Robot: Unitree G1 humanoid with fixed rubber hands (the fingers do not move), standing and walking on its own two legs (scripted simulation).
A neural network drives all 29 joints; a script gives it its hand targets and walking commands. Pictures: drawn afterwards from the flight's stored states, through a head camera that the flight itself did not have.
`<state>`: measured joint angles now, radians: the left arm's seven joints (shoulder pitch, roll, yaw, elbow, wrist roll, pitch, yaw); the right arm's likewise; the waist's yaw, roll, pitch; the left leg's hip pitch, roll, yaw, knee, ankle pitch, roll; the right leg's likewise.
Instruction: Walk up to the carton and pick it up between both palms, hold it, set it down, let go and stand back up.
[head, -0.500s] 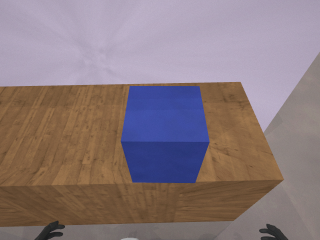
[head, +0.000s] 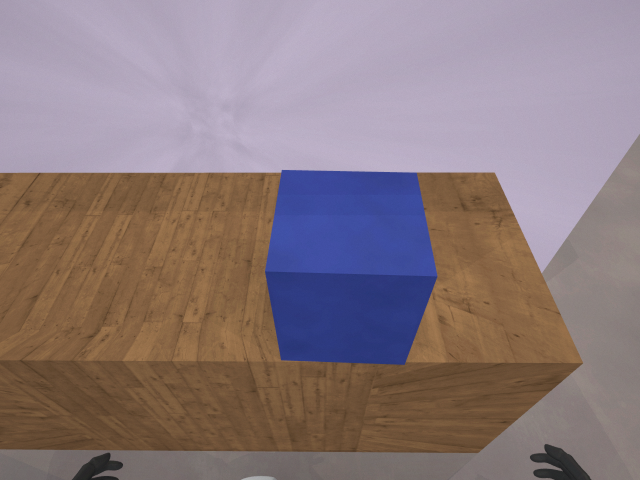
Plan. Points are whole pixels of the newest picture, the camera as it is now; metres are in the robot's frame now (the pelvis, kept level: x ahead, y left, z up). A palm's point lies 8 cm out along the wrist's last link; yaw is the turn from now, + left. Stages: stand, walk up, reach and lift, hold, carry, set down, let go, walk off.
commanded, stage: walk up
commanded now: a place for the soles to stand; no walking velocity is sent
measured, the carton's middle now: (345, 271) +0.43 -0.03 -0.03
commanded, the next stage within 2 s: reach and lift in 0.60 s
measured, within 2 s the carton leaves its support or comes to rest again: neither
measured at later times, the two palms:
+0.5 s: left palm out of the picture +0.10 +0.30 -0.06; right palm out of the picture +0.10 -0.32 -0.08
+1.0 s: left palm (152, 440) +0.18 +0.23 -0.07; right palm (578, 470) +0.15 -0.30 -0.06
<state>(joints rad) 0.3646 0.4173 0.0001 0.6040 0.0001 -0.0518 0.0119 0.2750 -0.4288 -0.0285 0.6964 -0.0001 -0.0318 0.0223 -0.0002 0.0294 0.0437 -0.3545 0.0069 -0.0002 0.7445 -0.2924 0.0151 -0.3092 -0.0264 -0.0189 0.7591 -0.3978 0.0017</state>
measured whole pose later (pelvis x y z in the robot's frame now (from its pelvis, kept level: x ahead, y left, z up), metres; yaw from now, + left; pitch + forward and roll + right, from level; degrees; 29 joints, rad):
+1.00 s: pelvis +0.01 -0.02 +0.01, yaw +0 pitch -2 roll +0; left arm 0.10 0.28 0.00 0.57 0.00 0.22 0.02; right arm 0.12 -0.30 -0.12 0.91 -0.03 -0.29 0.05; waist 0.00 -0.03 0.05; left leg -0.33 0.03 0.00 0.69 -0.32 -0.03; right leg -0.29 0.00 -0.02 0.70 -0.37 0.00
